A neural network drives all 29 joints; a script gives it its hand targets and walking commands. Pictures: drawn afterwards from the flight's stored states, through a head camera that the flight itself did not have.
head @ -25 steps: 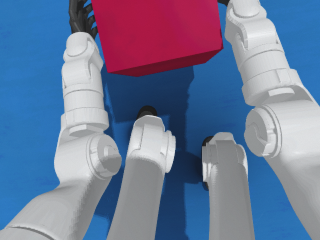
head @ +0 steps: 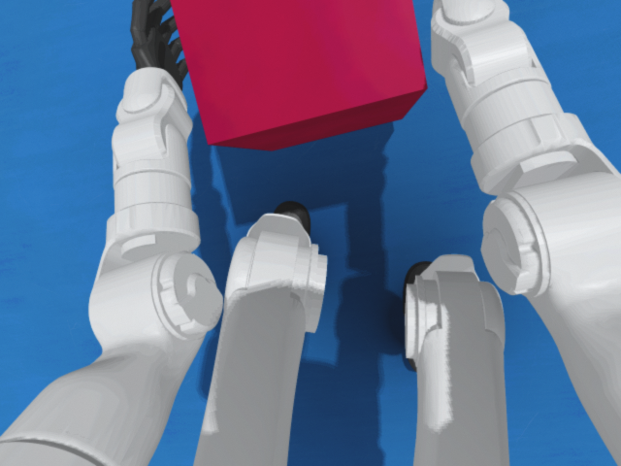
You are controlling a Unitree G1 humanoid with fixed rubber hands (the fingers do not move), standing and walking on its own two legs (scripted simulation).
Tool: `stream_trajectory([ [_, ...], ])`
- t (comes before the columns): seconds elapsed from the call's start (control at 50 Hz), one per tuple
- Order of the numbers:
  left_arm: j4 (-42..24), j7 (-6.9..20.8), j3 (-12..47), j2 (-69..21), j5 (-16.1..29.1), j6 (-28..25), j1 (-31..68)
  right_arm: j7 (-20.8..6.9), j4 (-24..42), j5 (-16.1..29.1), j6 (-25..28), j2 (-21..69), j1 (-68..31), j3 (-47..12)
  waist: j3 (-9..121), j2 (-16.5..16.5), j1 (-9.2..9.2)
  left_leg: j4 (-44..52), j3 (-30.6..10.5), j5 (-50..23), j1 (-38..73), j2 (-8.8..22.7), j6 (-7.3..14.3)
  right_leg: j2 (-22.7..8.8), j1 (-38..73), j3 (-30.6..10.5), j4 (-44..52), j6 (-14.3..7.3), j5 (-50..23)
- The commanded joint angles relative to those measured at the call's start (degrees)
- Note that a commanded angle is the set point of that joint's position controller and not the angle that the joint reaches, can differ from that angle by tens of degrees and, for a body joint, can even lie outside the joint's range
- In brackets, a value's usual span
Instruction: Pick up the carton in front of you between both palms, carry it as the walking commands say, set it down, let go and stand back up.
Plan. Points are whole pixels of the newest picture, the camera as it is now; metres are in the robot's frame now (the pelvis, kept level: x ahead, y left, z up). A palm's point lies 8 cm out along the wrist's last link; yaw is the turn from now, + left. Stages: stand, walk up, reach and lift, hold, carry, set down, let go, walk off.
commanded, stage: set down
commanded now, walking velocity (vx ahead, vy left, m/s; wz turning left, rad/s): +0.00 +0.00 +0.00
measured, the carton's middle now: (308, 46) +0.50 +0.15 -0.26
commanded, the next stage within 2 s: none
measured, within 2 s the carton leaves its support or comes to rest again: rests again in 0.28 s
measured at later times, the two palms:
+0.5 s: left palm (163, 70) +0.44 +0.29 -0.19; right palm (451, 1) +0.55 +0.00 -0.20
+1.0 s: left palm (137, 79) +0.43 +0.34 -0.21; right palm out of the picture +0.56 -0.02 -0.21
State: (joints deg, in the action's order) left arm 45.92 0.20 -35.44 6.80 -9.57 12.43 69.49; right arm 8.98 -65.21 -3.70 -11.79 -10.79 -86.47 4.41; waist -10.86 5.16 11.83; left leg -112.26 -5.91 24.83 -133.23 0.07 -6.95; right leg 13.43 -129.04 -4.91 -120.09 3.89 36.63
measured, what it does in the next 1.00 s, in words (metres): stands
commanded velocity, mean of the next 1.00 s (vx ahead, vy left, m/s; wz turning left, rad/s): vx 0.00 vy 0.00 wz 0.00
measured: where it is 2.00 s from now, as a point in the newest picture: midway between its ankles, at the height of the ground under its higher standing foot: (352, 306)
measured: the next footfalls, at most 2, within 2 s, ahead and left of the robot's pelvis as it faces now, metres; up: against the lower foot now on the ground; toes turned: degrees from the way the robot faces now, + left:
none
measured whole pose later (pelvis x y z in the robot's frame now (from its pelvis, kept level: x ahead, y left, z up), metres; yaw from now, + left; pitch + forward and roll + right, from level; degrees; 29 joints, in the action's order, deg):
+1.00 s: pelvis -0.01 +0.01 -0.02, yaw +1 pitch +40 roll +2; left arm 65.5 -2.9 -25.4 19.4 8.8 -2.1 75.4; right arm 4.7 -61.7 7.6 -6.4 -22.2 -87.5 -8.6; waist -21.0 0.6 10.9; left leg -116.2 -1.4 23.3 -133.3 3.0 -2.6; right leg 6.7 -128.6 -4.2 -124.9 3.1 36.6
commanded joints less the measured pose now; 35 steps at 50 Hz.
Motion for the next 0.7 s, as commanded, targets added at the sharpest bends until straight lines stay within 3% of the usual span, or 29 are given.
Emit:
stream_trajectory([
  [0.0, -2.54, 12.26, 19.52, -32.88, 4.31, -2.29, 34.82, -12.67, 6.91, 3.92, 3.46, 46.48, -24.23, -10.41, 58.19, 8.62, 7.27, 2.38, 12.58, -21.06, 36.56, -3.03, 3.97, -1.57, 18.08, 6.72, 12.5, -2.37, -16.37],
  [0.26, 3.5, 11.36, 16.22, -29.29, 4.43, -4.2, 33.61, -13.6, 6.05, 3.55, 5.08, 39.85, -24.59, -9.73, 50.41, 8.53, 6.33, 1.17, 11.01, -19.23, 33.08, -2.87, 4.79, -2.83, 14.44, 6.06, 10.78, -3.04, -14.2],
  [0.48, 8.25, 10.66, 12.02, -23.27, 3.06, -4.73, 30.75, -14.11, 2.03, -0.38, 4.75, 33.06, -20.05, -5.66, 42.03, 7.84, 4.08, 0.27, 9.95, -14.08, 26.78, -2.64, 5.27, -3.87, 12.18, 4.93, 10.21, -4.05, -11.42],
  [0.56, 9.44, 10.19, 10.49, -20.99, 2.58, -5.16, 29.27, -14.01, 2.18, -0.84, 4.78, 30.03, -20.12, -5.51, 40.98, 7.78, 4.16, -0.1, 10.09, -12.88, 25.41, -2.32, 5.17, -4.25, 13.57, 4.39, 10.02, -4.06, -10.68],
  [0.64, 11.44, 8.59, 7.81, -15.32, 2.49, -6.6, 25.82, -12.68, 3.27, 0.31, 5.28, 22.85, -21.7, -7.11, 42.09, 7.85, 5.24, -0.59, 10.67, -13.03, 25.54, -1.59, 4.53, -5.15, 17.36, 3.69, 9.64, -3.43, -10.98],
  [0.68, 13.65, 5.95, 4.05, -5.61, 2.93, -8.38, 20.71, -10.19, 3.69, 1.42, 5.63, 12.09, -20.91, -7.06, 43.03, 7.73, 5.72, -0.62, 11.03, -13.62, 26.6, -0.8, 3.86, -5.98, 20.39, 3.49, 9.64, -2.6, -11.62],
])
